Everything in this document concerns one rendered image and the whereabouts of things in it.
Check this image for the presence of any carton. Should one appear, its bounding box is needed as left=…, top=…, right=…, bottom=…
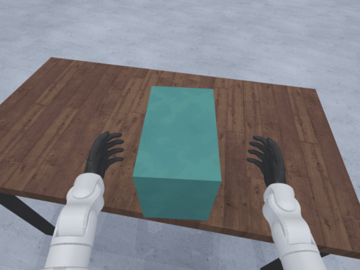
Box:
left=133, top=86, right=222, bottom=221

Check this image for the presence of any left robot hand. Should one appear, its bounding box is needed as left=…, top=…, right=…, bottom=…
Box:
left=84, top=131, right=124, bottom=180

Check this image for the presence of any left robot forearm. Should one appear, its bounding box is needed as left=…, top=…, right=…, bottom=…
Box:
left=41, top=173, right=105, bottom=270

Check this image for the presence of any right robot hand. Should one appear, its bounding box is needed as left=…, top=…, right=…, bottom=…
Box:
left=246, top=136, right=287, bottom=187

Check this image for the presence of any right robot forearm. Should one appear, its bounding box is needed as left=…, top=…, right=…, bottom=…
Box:
left=262, top=183, right=327, bottom=270

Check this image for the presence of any table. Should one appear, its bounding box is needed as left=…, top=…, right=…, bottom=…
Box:
left=0, top=57, right=360, bottom=270

